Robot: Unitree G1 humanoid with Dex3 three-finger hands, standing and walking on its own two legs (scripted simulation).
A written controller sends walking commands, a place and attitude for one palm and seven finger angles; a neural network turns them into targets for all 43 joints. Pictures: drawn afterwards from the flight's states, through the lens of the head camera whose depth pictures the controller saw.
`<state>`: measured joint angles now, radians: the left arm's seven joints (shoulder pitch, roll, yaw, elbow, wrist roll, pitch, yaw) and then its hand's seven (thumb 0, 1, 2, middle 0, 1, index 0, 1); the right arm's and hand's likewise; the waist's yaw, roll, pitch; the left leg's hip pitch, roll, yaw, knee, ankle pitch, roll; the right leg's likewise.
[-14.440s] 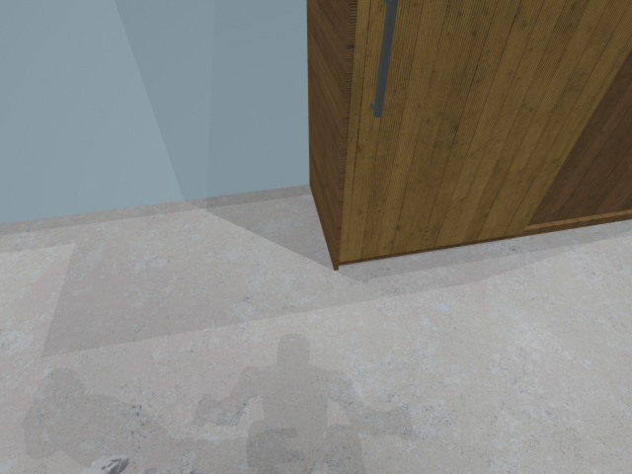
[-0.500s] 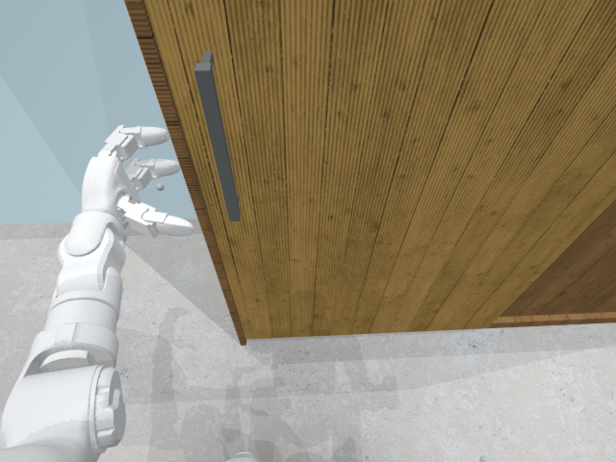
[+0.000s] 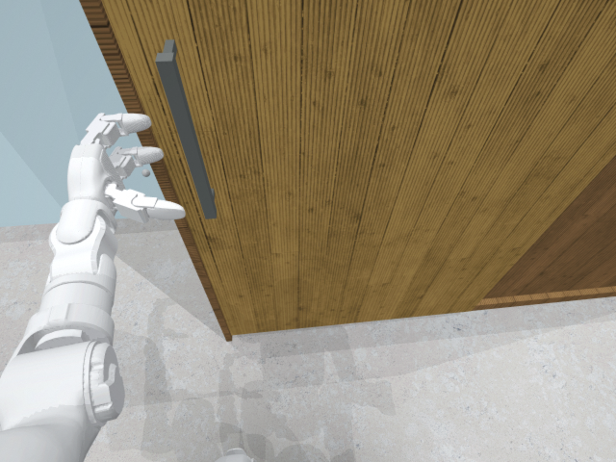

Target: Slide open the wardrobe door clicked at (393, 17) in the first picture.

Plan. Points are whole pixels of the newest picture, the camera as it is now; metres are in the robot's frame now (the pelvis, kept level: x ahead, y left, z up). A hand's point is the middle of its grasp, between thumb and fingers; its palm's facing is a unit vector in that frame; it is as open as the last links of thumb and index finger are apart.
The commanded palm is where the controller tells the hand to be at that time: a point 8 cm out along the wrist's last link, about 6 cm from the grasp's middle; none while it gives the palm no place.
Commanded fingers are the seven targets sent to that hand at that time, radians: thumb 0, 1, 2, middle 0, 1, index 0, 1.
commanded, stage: move the hooked fingers beside the handle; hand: left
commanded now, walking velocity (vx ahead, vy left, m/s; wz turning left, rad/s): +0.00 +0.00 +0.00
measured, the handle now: (193, 144) +0.52 +0.14 +0.11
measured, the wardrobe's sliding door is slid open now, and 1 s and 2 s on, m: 0.00 0.00 0.00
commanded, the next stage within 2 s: feel for the door with the fingertips in 0.48 s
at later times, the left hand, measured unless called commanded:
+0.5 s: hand (146, 173) +0.46 +0.19 +0.12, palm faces +0.07 -1.00 +0.01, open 14.0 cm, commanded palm +0.42 +0.25 +0.12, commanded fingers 0.00 -0.50 0.30 -0.30 -1.20 -0.30 -1.20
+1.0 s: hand (178, 177) +0.45 +0.15 +0.12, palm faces +0.05 -1.00 +0.00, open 14.0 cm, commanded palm +0.42 +0.21 +0.12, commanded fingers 0.00 -0.50 0.30 -0.30 -1.20 -0.30 -1.20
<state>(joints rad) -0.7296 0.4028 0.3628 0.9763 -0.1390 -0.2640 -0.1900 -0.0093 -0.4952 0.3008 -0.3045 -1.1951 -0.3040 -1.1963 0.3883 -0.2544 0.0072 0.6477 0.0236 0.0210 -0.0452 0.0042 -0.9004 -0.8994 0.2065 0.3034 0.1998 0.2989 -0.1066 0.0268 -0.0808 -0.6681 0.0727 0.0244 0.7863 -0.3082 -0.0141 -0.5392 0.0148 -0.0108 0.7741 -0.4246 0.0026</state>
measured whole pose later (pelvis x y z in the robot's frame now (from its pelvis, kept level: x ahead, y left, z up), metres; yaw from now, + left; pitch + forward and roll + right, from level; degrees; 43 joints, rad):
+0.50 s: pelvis +0.00 +0.00 +0.00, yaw +1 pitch +11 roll -1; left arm -0.74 0.38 0.33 0.97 -0.15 -0.26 -0.19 -0.01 -0.50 0.30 -0.30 -1.20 -0.30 -1.20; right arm 0.33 -0.25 0.01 0.63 0.03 0.02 -0.05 0.00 -0.90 -0.90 0.21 0.30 0.20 0.30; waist -0.09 0.03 -0.09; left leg -0.67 0.07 0.01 0.80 -0.31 -0.01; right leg -0.53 0.01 -0.02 0.78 -0.43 0.00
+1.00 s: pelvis +0.00 +0.00 +0.00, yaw +1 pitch +9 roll -1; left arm -0.70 0.27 0.24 0.89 -0.13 -0.25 -0.08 -0.01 -0.50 0.30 -0.30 -1.20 -0.30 -1.20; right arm 0.34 -0.24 0.00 0.65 0.02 0.00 -0.03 0.00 -0.90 -0.90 0.21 0.30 0.20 0.30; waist -0.09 0.04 -0.09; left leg -0.65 0.06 0.01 0.79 -0.31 -0.01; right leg -0.51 0.01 -0.02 0.77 -0.43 0.00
